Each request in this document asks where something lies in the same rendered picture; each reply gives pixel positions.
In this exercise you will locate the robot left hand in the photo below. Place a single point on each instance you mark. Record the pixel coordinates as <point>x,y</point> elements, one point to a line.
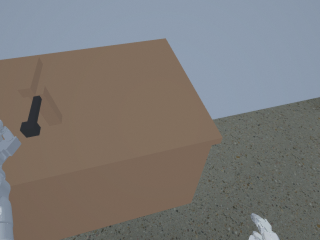
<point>8,145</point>

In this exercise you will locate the counter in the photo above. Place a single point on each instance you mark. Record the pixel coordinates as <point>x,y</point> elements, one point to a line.
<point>123,134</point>

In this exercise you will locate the tap lever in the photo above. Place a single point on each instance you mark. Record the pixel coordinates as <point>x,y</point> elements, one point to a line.
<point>31,128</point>

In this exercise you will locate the robot right hand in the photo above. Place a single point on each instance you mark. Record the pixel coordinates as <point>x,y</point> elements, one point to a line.
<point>264,228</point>

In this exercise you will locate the robot left forearm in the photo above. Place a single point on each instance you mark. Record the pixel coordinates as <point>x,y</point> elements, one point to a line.
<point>6,217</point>

